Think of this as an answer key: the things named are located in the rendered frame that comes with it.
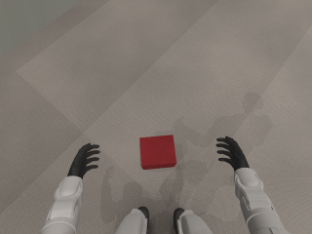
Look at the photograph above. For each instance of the robot left forearm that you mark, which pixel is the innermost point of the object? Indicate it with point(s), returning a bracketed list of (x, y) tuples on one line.
[(63, 216)]

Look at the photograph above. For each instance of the left robot thigh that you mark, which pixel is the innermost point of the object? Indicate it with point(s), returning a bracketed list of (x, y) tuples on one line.
[(132, 224)]

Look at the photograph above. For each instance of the left robot hand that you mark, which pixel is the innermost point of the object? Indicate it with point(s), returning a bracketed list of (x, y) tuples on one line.
[(79, 165)]

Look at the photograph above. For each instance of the right robot hand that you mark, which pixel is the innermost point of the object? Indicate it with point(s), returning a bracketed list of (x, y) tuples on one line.
[(237, 158)]

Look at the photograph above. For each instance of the robot right forearm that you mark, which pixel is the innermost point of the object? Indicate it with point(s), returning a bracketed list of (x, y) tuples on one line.
[(258, 210)]

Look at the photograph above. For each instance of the robot thigh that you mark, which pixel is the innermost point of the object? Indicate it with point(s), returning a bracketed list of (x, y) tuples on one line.
[(192, 224), (132, 224)]

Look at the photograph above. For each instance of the right robot thigh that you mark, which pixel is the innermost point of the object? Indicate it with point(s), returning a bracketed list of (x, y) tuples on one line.
[(192, 224)]

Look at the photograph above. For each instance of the carton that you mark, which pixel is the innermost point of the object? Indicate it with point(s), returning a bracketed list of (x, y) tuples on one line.
[(157, 152)]

